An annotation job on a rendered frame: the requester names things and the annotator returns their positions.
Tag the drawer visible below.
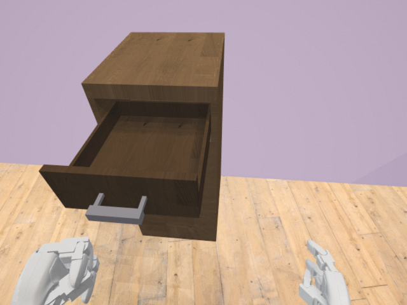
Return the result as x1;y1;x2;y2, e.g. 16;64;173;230
39;100;211;218

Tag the cabinet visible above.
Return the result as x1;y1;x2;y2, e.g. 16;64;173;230
81;32;224;241

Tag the left robot hand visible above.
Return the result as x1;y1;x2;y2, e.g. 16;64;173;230
11;236;100;305

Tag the handle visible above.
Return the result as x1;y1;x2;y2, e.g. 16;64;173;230
85;193;147;225

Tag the right robot hand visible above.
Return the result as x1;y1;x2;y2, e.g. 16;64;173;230
299;240;352;305

